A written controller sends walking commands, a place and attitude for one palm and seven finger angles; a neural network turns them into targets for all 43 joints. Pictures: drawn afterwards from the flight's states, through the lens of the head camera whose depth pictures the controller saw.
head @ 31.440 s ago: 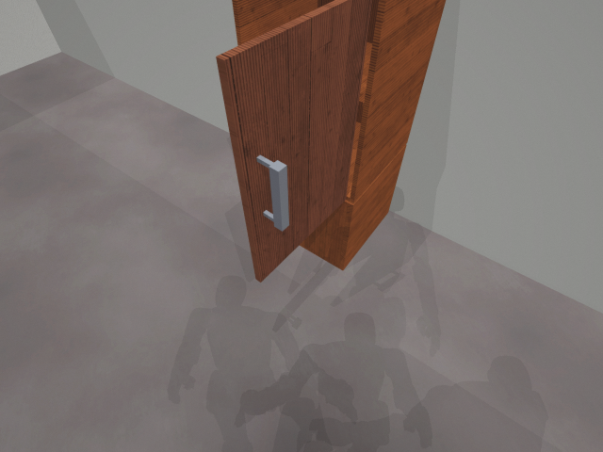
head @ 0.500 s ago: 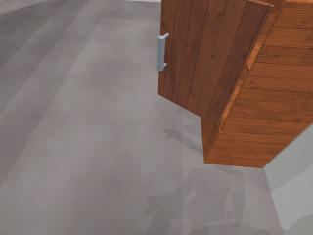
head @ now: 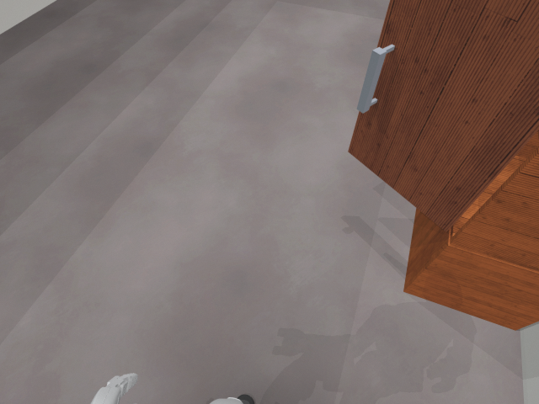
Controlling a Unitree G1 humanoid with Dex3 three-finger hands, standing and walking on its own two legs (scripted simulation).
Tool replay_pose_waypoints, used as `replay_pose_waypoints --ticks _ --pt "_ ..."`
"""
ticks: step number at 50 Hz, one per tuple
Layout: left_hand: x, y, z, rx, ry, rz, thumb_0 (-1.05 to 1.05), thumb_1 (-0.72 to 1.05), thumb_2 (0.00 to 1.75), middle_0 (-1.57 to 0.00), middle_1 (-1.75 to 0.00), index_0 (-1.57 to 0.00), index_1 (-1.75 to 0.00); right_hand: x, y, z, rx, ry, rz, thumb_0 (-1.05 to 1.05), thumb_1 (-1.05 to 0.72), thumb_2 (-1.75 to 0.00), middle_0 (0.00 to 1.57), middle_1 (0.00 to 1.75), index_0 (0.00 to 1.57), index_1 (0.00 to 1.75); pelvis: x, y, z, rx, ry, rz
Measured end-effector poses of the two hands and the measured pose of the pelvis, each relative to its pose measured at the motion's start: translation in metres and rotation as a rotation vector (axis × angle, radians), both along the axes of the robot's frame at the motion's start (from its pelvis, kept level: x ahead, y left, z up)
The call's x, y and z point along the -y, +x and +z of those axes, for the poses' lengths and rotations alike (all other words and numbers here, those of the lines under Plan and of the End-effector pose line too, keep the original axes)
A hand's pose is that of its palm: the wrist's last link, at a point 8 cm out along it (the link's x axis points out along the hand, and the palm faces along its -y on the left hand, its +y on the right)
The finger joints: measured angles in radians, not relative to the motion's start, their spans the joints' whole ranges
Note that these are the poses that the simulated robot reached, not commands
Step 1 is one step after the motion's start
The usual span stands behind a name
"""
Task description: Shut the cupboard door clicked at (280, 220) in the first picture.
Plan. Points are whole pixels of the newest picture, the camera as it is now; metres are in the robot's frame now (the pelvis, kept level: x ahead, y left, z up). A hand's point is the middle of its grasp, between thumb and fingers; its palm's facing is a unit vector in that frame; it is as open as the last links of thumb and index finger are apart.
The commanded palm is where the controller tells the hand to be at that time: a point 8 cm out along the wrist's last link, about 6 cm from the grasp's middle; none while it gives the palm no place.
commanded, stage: walk to a spot facing it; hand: left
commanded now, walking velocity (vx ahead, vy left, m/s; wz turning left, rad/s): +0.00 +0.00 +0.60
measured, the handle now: (376, 79) +0.84 -0.25 -0.03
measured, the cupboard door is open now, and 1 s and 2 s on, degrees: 58 58 58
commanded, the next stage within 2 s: turn to face it in 1.40 s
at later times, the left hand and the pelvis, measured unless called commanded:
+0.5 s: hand out of the picture -0.04 +0.22 -0.19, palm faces +0.35 -0.90 -0.25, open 7.4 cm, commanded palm none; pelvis +0.00 +0.01 -0.01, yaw +19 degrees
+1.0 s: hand out of the picture +0.04 +0.20 -0.14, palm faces +0.58 -0.77 -0.28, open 7.4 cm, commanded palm none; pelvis +0.11 +0.01 +0.01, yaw +37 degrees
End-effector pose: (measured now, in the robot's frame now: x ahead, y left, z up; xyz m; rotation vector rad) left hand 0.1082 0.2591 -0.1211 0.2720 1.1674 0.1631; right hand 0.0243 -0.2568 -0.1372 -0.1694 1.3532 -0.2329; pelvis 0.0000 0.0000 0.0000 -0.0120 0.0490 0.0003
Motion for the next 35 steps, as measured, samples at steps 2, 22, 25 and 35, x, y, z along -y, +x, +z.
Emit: replay_pose_waypoints --ticks 2,22,25,35 --pt "0.006 -0.009 -0.001 0.026 0.019 0.021 0.01 0.91 0.9 -0.2 -0.3 -0.2 -0.3 0.013 0.011 -0.009 0.015 0.007 0.018 0.01 -0.9 -0.9 0.2 0.3 0.2 0.3 0.011 -0.001 -0.007 -0.004 0.025 0.02" --pt "0.005 -0.153 -0.037 -0.128 -0.081 0.399 0.01 0.9 0.9 -0.2 -0.3 -0.2 -0.3 -0.049 0.157 0.003 0.166 0.006 0.431 0.01 -0.9 -0.9 0.19 0.3 0.2 0.3 -0.007 0.003 -0.018 0.021 0.032 0.321" --pt "-0.006 -0.167 -0.037 -0.17 -0.076 0.438 0.01 0.9 0.9 -0.2 -0.3 -0.2 -0.3 -0.066 0.167 0.013 0.197 0.0 0.474 0.01 -0.9 -0.9 0.2 0.3 0.2 0.3 -0.012 0.003 -0.013 0.025 0.025 0.339" --pt "-0.027 -0.132 -0.006 -0.024 -0.045 0.478 0.01 0.91 0.9 -0.19 -0.3 -0.19 -0.3 -0.071 0.16 0.015 0.118 0.017 0.532 0.01 -0.9 -0.9 0.2 0.3 0.2 0.3 -0.013 0.02 0.002 0.024 0.006 0.443"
